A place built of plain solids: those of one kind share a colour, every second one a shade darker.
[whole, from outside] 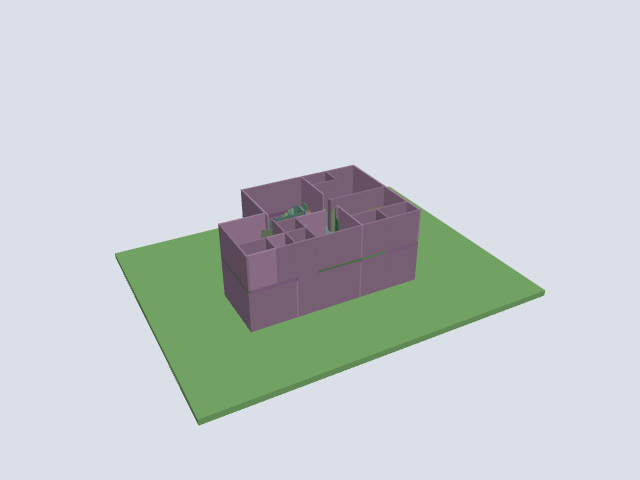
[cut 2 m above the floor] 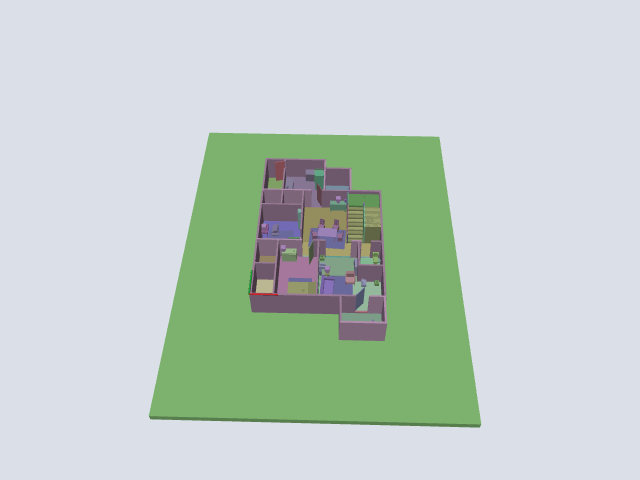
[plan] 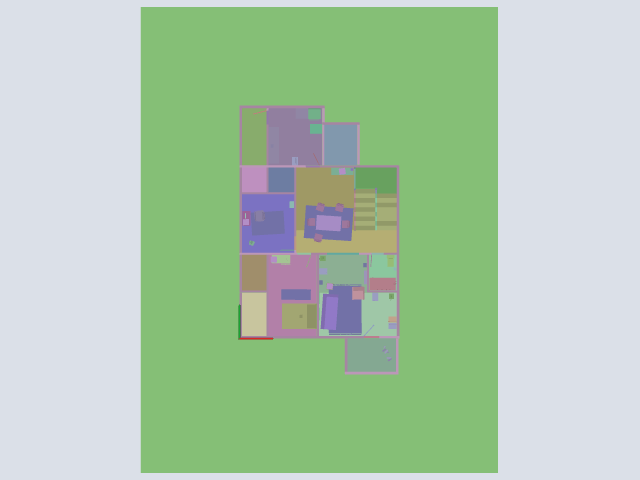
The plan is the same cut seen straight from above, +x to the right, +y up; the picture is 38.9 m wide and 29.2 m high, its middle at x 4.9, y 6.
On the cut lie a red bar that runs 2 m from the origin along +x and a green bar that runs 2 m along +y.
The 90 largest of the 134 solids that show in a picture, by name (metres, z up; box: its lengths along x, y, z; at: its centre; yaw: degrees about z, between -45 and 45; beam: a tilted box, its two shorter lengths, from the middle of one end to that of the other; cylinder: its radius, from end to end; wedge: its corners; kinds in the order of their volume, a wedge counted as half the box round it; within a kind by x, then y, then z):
{
 "under_1": {"box": [21.73, 28.36, 0.5], "at": [4.87, 6.0, -0.67]},
 "wall_1": {"box": [0.16, 2.64, 6.26], "at": [0.08, 1.48, 2.83]},
 "wall_2": {"box": [0.16, 2.17, 6.26], "at": [0.08, 4.01, 2.83]},
 "wall_3": {"box": [0.16, 3.55, 6.26], "at": [0.08, 7.0, 2.83]},
 "wall_4": {"box": [0.16, 1.5, 6.26], "at": [0.08, 9.66, 2.83]},
 "wall_5": {"box": [0.16, 1.34, 2.77], "at": [0.08, 11.21, 4.58]},
 "wall_6": {"box": [0.16, 3.48, 3.19], "at": [0.08, 12.28, 1.3]},
 "wall_7": {"box": [0.16, 2.01, 2.77], "at": [0.08, 13.02, 4.58]},
 "wall_8": {"box": [1.77, 0.13, 6.26], "at": [0.89, 2.87, 2.83]},
 "wall_9": {"box": [1.77, 0.13, 2.77], "at": [0.89, 11.95, 4.58]},
 "wall_10": {"box": [0.13, 2.64, 6.26], "at": [1.71, 1.48, 2.83]},
 "wall_11": {"box": [0.13, 2.17, 6.26], "at": [1.71, 4.01, 2.83]},
 "wall_12": {"box": [0.13, 1.5, 6.26], "at": [1.71, 9.66, 2.83]},
 "wall_13": {"box": [0.13, 1.34, 2.77], "at": [1.71, 11.21, 4.58]},
 "wall_14": {"box": [0.13, 2.49, 3.19], "at": [1.71, 11.79, 1.3]},
 "wall_15": {"box": [0.13, 2.01, 2.77], "at": [1.71, 13.02, 4.58]},
 "wall_16": {"box": [3.46, 0.13, 6.26], "at": [1.73, 8.85, 2.83]},
 "wall_17": {"box": [3.52, 0.13, 3.19], "at": [1.76, 5.17, 1.3]},
 "wall_18": {"box": [3.71, 0.13, 2.77], "at": [1.85, 5.17, 4.58]},
 "wall_19": {"box": [3.82, 0.13, 2.77], "at": [1.91, 10.47, 4.58]},
 "wall_20": {"box": [4.04, 0.13, 3.19], "at": [2.02, 10.47, 1.3]},
 "wall_21": {"box": [5.19, 0.16, 6.26], "at": [2.6, 14.1, 2.83]},
 "wall_22": {"box": [6.57, 0.031, 3.19], "at": [3.29, 0.01, 1.3]},
 "wall_23": {"box": [0.13, 2.55, 3.19], "at": [3.4, 7.5, 1.3]},
 "wall_24": {"box": [0.13, 2.48, 2.77], "at": [3.4, 7.54, 4.58]},
 "wall_25": {"box": [0.13, 1.5, 6.26], "at": [3.4, 9.66, 2.83]},
 "wall_26": {"box": [7.58, 0.13, 3.19], "at": [3.79, 0.1, 1.3]},
 "wall_27": {"box": [0.13, 4.94, 6.26], "at": [4.78, 2.63, 2.83]},
 "wall_28": {"box": [0.97, 0.13, 3.19], "at": [4.84, 5.17, 1.3]},
 "wall_29": {"box": [9.73, 0.16, 2.77], "at": [4.87, 0.08, 4.58]},
 "wall_30": {"box": [0.13, 2.47, 3.19], "at": [5.09, 11.77, 1.3]},
 "wall_31": {"box": [0.16, 3.45, 2.77], "at": [5.11, 12.29, 4.58]},
 "wall_32": {"box": [0.16, 0.85, 3.19], "at": [5.11, 13.59, 1.3]},
 "wall_33": {"box": [2.29, 0.16, 3.19], "at": [6.17, 13.09, 1.3]},
 "wall_34": {"box": [0.16, 2.02, 3.19], "at": [6.49, -1.01, 1.3]},
 "wall_35": {"box": [5.07, 0.13, 2.77], "at": [7.2, 10.47, 4.58]},
 "wall_36": {"box": [0.16, 2.44, 3.19], "at": [7.24, 11.79, 1.3]},
 "wall_37": {"box": [4.85, 0.13, 3.19], "at": [7.3, 10.47, 1.3]},
 "wall_38": {"box": [4.7, 0.031, 2.77], "at": [7.38, 10.55, 4.58]},
 "wall_39": {"box": [3.89, 0.13, 2.77], "at": [7.79, 5.17, 4.58]},
 "wall_40": {"box": [0.13, 2.17, 6.26], "at": [7.83, 4.01, 2.83]},
 "wall_41": {"box": [3.27, 0.16, 3.19], "at": [8.04, -2.1, 1.3]},
 "wall_42": {"box": [1.97, 0.13, 6.26], "at": [8.74, 2.87, 2.83]},
 "wall_43": {"box": [1.23, 0.13, 3.19], "at": [9.12, 0.1, 1.3]},
 "wall_44": {"box": [0.16, 2.02, 3.19], "at": [9.6, -1.01, 1.3]},
 "wall_45": {"box": [0.16, 2.64, 6.26], "at": [9.65, 1.48, 2.83]},
 "wall_46": {"box": [0.16, 2.17, 6.26], "at": [9.65, 4.01, 2.83]},
 "wall_47": {"box": [0.16, 5.18, 6.26], "at": [9.65, 7.82, 2.83]},
 "stair_1": {"box": [1.2, 2.52, 0.47], "at": [7.66, 7.85, -0.07]},
 "stair_2": {"box": [1.2, 2.24, 0.64], "at": [7.66, 7.99, 0.02]},
 "stair_3": {"box": [1.2, 1.96, 0.8], "at": [7.66, 8.13, 0.1]},
 "stair_4": {"box": [1.2, 1.68, 0.97], "at": [7.66, 8.27, 0.19]},
 "stair_5": {"box": [1.2, 1.4, 1.14], "at": [7.66, 8.41, 0.27]},
 "stair_6": {"box": [1.2, 1.12, 1.31], "at": [7.66, 8.55, 0.35]},
 "stair_7": {"box": [1.2, 0.84, 1.48], "at": [7.66, 8.69, 0.44]},
 "stair_8": {"box": [1.2, 0.56, 1.64], "at": [7.66, 8.83, 0.52]},
 "stair_9": {"box": [1.2, 0.28, 1.81], "at": [7.66, 8.97, 0.61]},
 "stair_10": {"box": [1.2, 0.28, 3.33], "at": [8.97, 6.73, 1.36]},
 "stair_11": {"box": [1.2, 0.56, 3.16], "at": [8.97, 6.87, 1.28]},
 "stair_12": {"box": [1.2, 1.12, 2.82], "at": [8.97, 7.15, 1.11]},
 "stair_13": {"box": [1.2, 1.4, 2.65], "at": [8.97, 7.29, 1.03]},
 "stair_14": {"box": [1.2, 1.68, 2.49], "at": [8.97, 7.43, 0.94]},
 "stair_15": {"box": [1.2, 1.96, 2.32], "at": [8.97, 7.57, 0.86]},
 "stair_16": {"box": [1.2, 2.24, 2.15], "at": [8.97, 7.71, 0.77]},
 "floor_dining_1": {"box": [3.6, 3.82, 0.68], "at": [5.26, 8.5, -0.34]},
 "floor_dining_2": {"box": [6.11, 1.36, 0.68], "at": [6.51, 5.91, -0.34]},
 "floor_living_1": {"box": [2.92, 2.3, 0.68], "at": [6.3, 3.95, -0.34]},
 "floor_living_2": {"box": [4.73, 2.64, 0.68], "at": [7.21, 1.48, -0.34]},
 "floor_bedroom_1": {"box": [2.94, 4.94, 0.68], "at": [3.24, 2.63, -0.34]},
 "floor_kitchen_1": {"box": [3.26, 3.48, 0.68], "at": [3.4, 12.28, -0.34]},
 "floor_room_1": {"box": [3.17, 3.55, 0.68], "at": [1.75, 7.0, -0.34]},
 "stair_landing_1": {"box": [1.31, 1.3, 1.98], "at": [7.71, 9.76, 0.69]},
 "stair_landing_2": {"box": [1.2, 1.58, 1.98], "at": [8.97, 9.62, 0.69]},
 "floor_store_1": {"box": [2.0, 2.47, 0.68], "at": [6.16, 11.77, -0.34]},
 "floor_sit_out_1": {"box": [2.95, 2.05, 0.55], "at": [8.04, -0.99, -0.41]},
 "floor_bedroom_toilet_1": {"box": [1.48, 2.64, 0.68], "at": [0.9, 1.48, -0.34]},
 "floor_utility_1": {"box": [1.48, 3.48, 0.5], "at": [0.9, 12.28, -0.43]},
 "floor_toilet_1": {"box": [1.68, 2.17, 0.68], "at": [8.73, 4.01, -0.34]},
 "floor_bedroom_dress_1": {"box": [1.48, 2.17, 0.68], "at": [0.9, 4.01, -0.34]},
 "floor_pooja_1": {"box": [1.56, 1.5, 0.68], "at": [2.55, 9.66, -0.34]},
 "floor_box_1": {"box": [1.48, 1.5, 0.68], "at": [0.9, 9.66, -0.34]},
 "double_bed_1": {"box": [2.11, 1.55, 0.4], "at": [3.65, 1.36, 0.5]},
 "rug_1": {"box": [2.9, 2.0, 0.08], "at": [5.42, 7.03, -0.03], "yaw": -3.8},
 "rug_2": {"box": [2.0, 2.9, 0.08], "at": [6.43, 1.76, -0.03], "yaw": 0.2},
 "fridge_flat_1": {"box": [0.73, 0.6, 1.66], "at": [4.65, 12.76, 0.83]},
 "sofa_1": {"box": [0.93, 2.16, 0.34], "at": [5.49, 1.63, 0.28], "yaw": -4.2},
 "chest_drawers_1": {"box": [1.13, 0.5, 1.0], "at": [2.52, 4.84, 0.5]},
 "bathtub_1": {"box": [1.6, 0.76, 0.44], "at": [8.71, 3.32, 0.22]},
 "range_cooker_1": {"box": [0.76, 0.65, 0.94], "at": [4.56, 13.69, 0.47]},
 "sideboard_1": {"box": [1.35, 0.45, 0.71], "at": [6.26, 10.18, 0.51]}
}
